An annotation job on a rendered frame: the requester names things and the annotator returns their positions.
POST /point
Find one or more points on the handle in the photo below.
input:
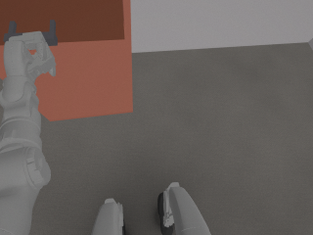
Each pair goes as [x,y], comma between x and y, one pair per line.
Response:
[50,36]

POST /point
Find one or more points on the drawer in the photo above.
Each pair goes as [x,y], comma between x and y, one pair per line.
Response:
[76,20]

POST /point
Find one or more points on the left robot forearm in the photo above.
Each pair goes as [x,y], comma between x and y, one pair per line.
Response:
[21,123]

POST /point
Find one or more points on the left robot upper arm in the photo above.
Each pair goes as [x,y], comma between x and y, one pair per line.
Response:
[23,172]

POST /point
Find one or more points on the cabinet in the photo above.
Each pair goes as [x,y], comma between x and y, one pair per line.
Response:
[93,78]

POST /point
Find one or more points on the robot left hand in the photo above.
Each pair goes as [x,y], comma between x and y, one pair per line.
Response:
[18,60]

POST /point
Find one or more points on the right robot shin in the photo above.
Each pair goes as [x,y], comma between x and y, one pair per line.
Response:
[168,218]

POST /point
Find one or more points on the robot right foot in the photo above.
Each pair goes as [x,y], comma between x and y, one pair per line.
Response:
[165,230]

